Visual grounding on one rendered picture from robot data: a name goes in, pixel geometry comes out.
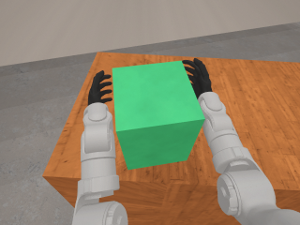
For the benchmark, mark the robot left upper arm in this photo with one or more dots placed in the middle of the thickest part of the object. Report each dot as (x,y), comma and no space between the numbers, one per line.
(101,213)

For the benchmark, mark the robot left forearm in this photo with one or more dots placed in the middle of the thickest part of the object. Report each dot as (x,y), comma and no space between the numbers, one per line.
(98,167)

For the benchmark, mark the pedestal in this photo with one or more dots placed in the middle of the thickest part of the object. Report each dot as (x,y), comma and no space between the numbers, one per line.
(262,98)

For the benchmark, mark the left robot hand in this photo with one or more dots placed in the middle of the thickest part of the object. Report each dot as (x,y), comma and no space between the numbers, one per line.
(95,94)

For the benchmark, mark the right robot hand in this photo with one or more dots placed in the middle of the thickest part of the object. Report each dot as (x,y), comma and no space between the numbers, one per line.
(200,79)

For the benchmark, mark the carton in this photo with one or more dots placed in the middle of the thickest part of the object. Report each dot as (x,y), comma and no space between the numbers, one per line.
(157,114)

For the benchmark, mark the robot right upper arm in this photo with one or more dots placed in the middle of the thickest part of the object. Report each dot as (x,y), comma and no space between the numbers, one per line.
(248,196)

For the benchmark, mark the robot right forearm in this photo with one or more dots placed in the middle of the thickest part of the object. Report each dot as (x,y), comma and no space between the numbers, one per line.
(229,154)

